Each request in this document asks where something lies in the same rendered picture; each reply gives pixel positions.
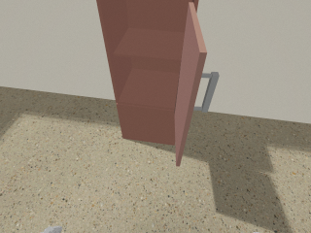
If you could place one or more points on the handle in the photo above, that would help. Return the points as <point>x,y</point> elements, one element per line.
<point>213,80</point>

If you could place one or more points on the cupboard door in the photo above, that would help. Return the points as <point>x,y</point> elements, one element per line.
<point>193,58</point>

